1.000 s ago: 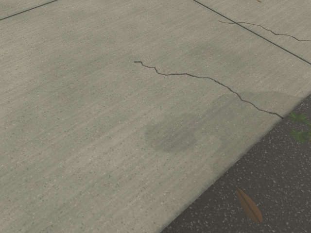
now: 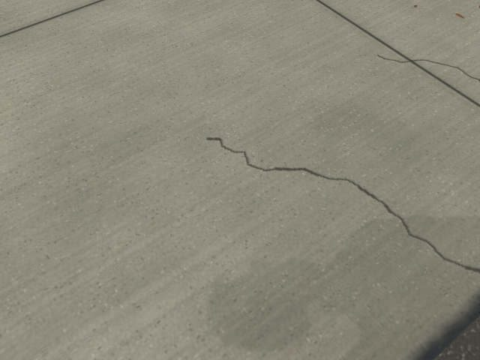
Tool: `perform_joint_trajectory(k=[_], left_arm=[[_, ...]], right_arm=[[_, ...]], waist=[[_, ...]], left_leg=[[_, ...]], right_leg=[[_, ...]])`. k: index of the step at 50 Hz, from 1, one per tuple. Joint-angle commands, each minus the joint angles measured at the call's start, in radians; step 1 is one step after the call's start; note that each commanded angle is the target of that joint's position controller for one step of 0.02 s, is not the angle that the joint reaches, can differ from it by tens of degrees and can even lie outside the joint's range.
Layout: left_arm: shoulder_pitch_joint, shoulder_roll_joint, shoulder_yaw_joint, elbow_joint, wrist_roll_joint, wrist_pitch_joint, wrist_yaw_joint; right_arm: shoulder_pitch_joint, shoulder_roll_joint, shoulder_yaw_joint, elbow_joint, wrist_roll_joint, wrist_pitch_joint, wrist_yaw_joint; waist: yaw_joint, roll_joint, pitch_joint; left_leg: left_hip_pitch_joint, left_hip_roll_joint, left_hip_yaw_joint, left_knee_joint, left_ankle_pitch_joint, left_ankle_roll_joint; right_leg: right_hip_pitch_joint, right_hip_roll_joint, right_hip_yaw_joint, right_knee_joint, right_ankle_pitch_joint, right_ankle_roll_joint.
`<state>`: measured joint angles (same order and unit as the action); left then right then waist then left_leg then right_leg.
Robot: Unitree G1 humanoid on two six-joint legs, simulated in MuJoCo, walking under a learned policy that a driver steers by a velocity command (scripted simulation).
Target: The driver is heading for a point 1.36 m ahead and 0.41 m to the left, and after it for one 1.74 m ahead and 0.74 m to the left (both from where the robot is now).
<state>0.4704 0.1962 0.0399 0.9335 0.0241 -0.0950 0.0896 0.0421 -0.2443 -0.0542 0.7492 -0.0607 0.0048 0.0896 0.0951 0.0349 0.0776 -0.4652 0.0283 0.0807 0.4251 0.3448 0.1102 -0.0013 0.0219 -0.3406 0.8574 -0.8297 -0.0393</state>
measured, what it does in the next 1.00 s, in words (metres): goes down, turning left: left foot 0.14 m lower, then right foot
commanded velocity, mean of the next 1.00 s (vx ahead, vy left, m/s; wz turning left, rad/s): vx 0.50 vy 0.00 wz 0.56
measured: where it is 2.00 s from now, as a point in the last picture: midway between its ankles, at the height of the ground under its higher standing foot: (152, 188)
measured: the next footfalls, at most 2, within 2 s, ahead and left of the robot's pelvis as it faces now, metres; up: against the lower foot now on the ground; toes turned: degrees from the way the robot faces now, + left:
left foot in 0.04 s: +0.18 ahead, +0.08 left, -0.14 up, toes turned +7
right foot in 0.48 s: +0.51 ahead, -0.12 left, -0.14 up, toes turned +23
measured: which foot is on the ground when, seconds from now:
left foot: up 0.00-0.02, down 0.04-0.48, up 0.50-1.00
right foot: down 0.00-0.04, up 0.06-0.46, down 0.48-1.00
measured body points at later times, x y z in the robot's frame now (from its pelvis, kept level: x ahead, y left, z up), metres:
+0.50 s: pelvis +0.31 -0.04 -0.08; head +0.30 -0.04 +0.37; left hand +0.47 +0.26 -0.11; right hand +0.44 -0.30 -0.20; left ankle +0.15 +0.07 -0.79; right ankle +0.47 -0.14 -0.80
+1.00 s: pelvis +0.52 +0.08 -0.07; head +0.54 +0.10 +0.38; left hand +0.36 +0.31 -0.20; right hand +0.84 +0.03 -0.14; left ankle +0.55 +0.24 -0.78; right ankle +0.47 -0.14 -0.79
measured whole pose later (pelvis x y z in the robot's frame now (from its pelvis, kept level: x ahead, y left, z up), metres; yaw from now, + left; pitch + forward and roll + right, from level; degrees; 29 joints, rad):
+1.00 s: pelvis +0.52 +0.08 -0.07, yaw +37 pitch +3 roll -2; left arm 0.38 0.26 0.10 0.87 -0.03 -0.06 0.02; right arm 0.06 -0.23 -0.08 0.64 0.02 -0.02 0.05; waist 0.07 0.01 -0.02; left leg -0.57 0.03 0.01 0.65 -0.16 0.08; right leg 0.03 -0.11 -0.24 0.40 -0.45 0.09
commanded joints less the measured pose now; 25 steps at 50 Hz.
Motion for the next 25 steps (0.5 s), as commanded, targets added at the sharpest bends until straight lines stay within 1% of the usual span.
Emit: perform_joint_trajectory(k=[1,2,3,4,5,6,7,8,9,10,11,12,13,14,15,16,17,18,19,20,21,22,23,24,25], left_arm=[[0.089,0.132,0.022,-0.012,-0.001,0.014,0.002],[0.046,0.158,0.032,-0.023,-0.007,0.009,-0.018],[0.010,0.111,0.028,-0.037,-0.038,0.002,-0.038],[0.391,0.054,-0.073,0.035,0.205,-0.011,-0.213],[0.028,0.089,-0.047,-0.077,0.106,-0.046,-0.243],[-0.157,0.101,-0.058,-0.213,-0.010,-0.066,-0.238],[-0.298,0.113,-0.008,-0.287,-0.170,-0.059,-0.111],[-0.269,0.146,-0.017,-0.294,-0.125,-0.037,-0.062],[-0.244,0.122,-0.019,-0.272,-0.080,-0.007,-0.039],[-0.210,0.084,-0.024,-0.279,-0.042,0.014,-0.023],[-0.177,0.061,-0.024,-0.287,-0.023,0.023,-0.011],[-0.192,0.048,-0.025,-0.304,-0.022,0.021,-0.007],[-0.202,0.088,-0.012,-0.316,-0.026,0.014,-0.006],[-0.222,0.110,-0.007,-0.344,-0.005,0.001,-0.008],[-0.234,0.131,0.001,-0.339,0.017,-0.012,-0.017],[-0.323,0.107,0.000,-0.352,0.006,-0.017,-0.024],[-0.416,0.080,-0.005,-0.378,-0.016,-0.011,-0.024],[-0.457,0.068,-0.006,-0.396,-0.041,0.000,-0.027],[-0.479,0.081,-0.002,-0.399,-0.065,0.009,-0.034],[-0.497,0.105,0.007,-0.407,-0.082,0.009,-0.047],[-0.496,0.140,0.022,-0.409,-0.083,0.002,-0.061],[-0.460,0.164,0.039,-0.402,-0.080,-0.003,-0.072],[-0.386,0.192,0.058,-0.381,-0.070,-0.009,-0.074],[-0.272,0.218,0.067,-0.372,-0.055,-0.019,-0.078],[-0.140,0.268,0.073,-0.350,-0.025,-0.023,-0.078]], right_arm=[[0.171,-0.066,-0.022,0.050,0.010,-0.004,-0.024],[0.333,-0.108,-0.051,0.106,0.022,0.001,-0.040],[0.416,-0.206,-0.080,0.140,-0.002,-0.011,-0.045],[0.829,-0.271,-0.104,0.202,0.006,-0.026,-0.044],[0.929,-0.257,-0.101,0.227,-0.043,-0.042,-0.044],[0.778,-0.236,-0.088,0.233,-0.028,-0.078,-0.019],[0.473,-0.166,-0.062,0.172,0.125,-0.034,-0.047],[0.296,-0.101,-0.015,0.118,0.118,-0.025,-0.069],[0.196,-0.102,-0.001,0.094,0.101,-0.035,-0.069],[0.097,-0.120,0.005,0.074,0.087,-0.045,-0.063],[0.051,-0.145,0.003,0.066,0.064,-0.058,-0.060],[0.058,-0.143,0.002,0.072,0.050,-0.077,-0.073],[0.062,-0.143,0.001,0.066,0.038,-0.093,-0.079],[0.067,-0.145,-0.001,0.059,0.054,-0.103,-0.099],[0.114,-0.143,-0.006,0.057,0.069,-0.096,-0.119],[0.215,-0.137,-0.011,0.065,0.080,-0.089,-0.128],[0.275,-0.150,-0.017,0.078,0.099,-0.078,-0.137],[0.302,-0.159,-0.022,0.089,0.111,-0.064,-0.144],[0.313,-0.149,-0.024,0.089,0.108,-0.052,-0.150],[0.329,-0.138,-0.029,0.086,0.099,-0.043,-0.152],[0.338,-0.135,-0.034,0.082,0.086,-0.038,-0.149],[0.351,-0.128,-0.040,0.079,0.077,-0.030,-0.144],[0.381,-0.098,-0.037,0.077,0.068,-0.026,-0.135],[0.406,-0.037,-0.018,0.067,0.062,-0.030,-0.121],[0.534,0.067,0.006,0.052,0.047,-0.043,-0.102]], waist=[[-0.078,-0.026,-0.067],[-0.182,0.039,-0.188],[-0.231,0.222,-0.201],[-0.300,0.052,-0.678],[-0.462,-0.062,-0.417],[-0.400,-0.024,-0.231],[-0.214,-0.011,-0.262],[-0.112,-0.130,-0.153],[-0.050,-0.168,-0.041],[0.018,-0.150,0.067],[0.060,-0.092,0.123],[0.068,-0.037,0.140],[0.062,-0.034,0.143],[0.054,-0.007,0.108],[0.016,-0.064,0.030],[-0.057,-0.073,-0.056],[-0.108,-0.044,-0.066],[-0.125,0.008,-0.053],[-0.133,0.046,-0.026],[-0.140,0.069,-0.013],[-0.142,0.094,-0.004],[-0.126,0.134,-0.014],[-0.103,0.147,-0.052],[-0.047,0.126,-0.169],[-0.074,-0.118,-0.355]], left_leg=[[0.182,-0.052,0.066,-0.014,-0.033,0.057],[0.490,-0.064,0.060,-0.042,-0.003,0.079],[0.798,0.060,-0.041,0.024,0.368,0.200],[1.582,0.262,-0.473,0.463,0.300,0.543],[1.488,0.317,-0.601,0.328,0.133,0.471],[1.237,0.406,-0.760,0.115,-0.281,0.410],[0.864,0.398,-0.881,-0.157,-0.629,0.387],[0.570,0.426,-0.868,-0.213,-0.771,0.363],[0.245,0.401,-0.832,-0.248,-0.920,0.340],[-0.037,0.328,-0.725,-0.253,-0.988,0.287],[-0.238,0.243,-0.615,-0.246,-0.927,0.236],[-0.333,0.147,-0.509,-0.229,-0.828,0.184],[-0.368,0.071,-0.414,-0.224,-0.735,0.157],[-0.386,0.022,-0.365,-0.205,-0.685,0.129],[-0.406,-0.042,-0.255,-0.171,-0.643,0.097],[-0.374,-0.027,-0.260,-0.214,-0.633,0.103],[-0.272,0.005,-0.295,-0.224,-0.628,0.111],[-0.093,0.033,-0.317,-0.208,-0.627,0.106],[0.077,0.058,-0.357,-0.170,-0.658,0.094],[0.206,0.093,-0.407,-0.136,-0.687,0.087],[0.277,0.119,-0.454,-0.080,-0.687,0.080],[0.315,0.118,-0.476,-0.020,-0.679,0.070],[0.314,0.089,-0.473,0.077,-0.635,0.050],[0.260,0.026,-0.425,0.277,-0.636,0.026],[-0.002,-0.057,-0.346,0.576,-0.912,-0.021]], right_leg=[[-0.057,-0.278,0.181,0.274,1.240,-0.038],[-0.193,-0.221,0.153,0.530,1.121,-0.032],[-0.592,-0.059,0.063,1.057,0.177,0.004],[-0.954,-0.062,0.408,1.348,-0.014,0.170],[-1.393,-0.025,0.504,1.350,0.053,0.234],[-1.556,-0.039,0.538,1.241,0.137,0.192],[-1.348,-0.056,0.398,1.194,0.239,0.152],[-1.274,-0.079,0.403,1.232,0.273,0.140],[-1.164,-0.104,0.407,1.209,0.250,0.125],[-1.086,-0.130,0.414,1.128,0.226,0.114],[-0.998,-0.140,0.429,1.069,0.323,0.097],[-0.952,-0.144,0.433,1.011,0.479,0.093],[-0.910,-0.136,0.409,0.842,0.615,0.103],[-0.791,-0.155,0.430,0.624,0.774,0.121],[-0.551,-0.149,0.401,0.330,1.009,0.132],[-0.357,-0.096,0.345,0.152,1.151,0.161],[-0.338,-0.074,0.355,0.030,1.177,0.187],[-0.411,-0.059,0.381,-0.109,1.136,0.194],[-0.491,-0.055,0.400,-0.237,1.071,0.192],[-0.536,-0.055,0.407,-0.316,1.005,0.178],[-0.537,-0.061,0.421,-0.367,0.947,0.156],[-0.503,-0.061,0.420,-0.392,0.829,0.129],[-0.397,-0.054,0.401,-0.382,0.724,0.095],[-0.181,-0.128,0.442,-0.328,0.699,0.040],[0.186,-0.348,0.681,-0.246,0.718,-0.066]])
Keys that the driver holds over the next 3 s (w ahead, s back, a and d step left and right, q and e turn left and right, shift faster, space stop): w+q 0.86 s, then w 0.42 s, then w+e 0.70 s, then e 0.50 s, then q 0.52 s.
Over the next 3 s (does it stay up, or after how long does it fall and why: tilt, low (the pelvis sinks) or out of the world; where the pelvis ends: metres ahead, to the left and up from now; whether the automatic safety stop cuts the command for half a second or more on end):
stays up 1.16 0.49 -0.05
